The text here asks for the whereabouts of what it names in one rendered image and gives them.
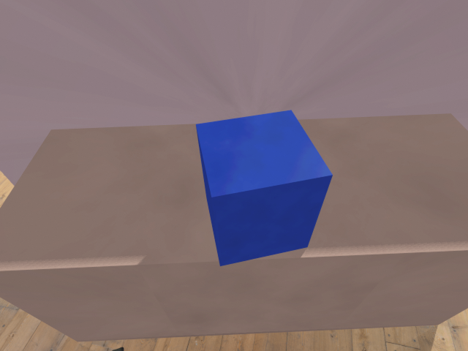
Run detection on pedestal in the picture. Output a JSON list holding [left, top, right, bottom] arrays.
[[0, 113, 468, 341]]

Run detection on carton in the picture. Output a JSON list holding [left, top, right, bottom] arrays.
[[196, 110, 333, 266]]

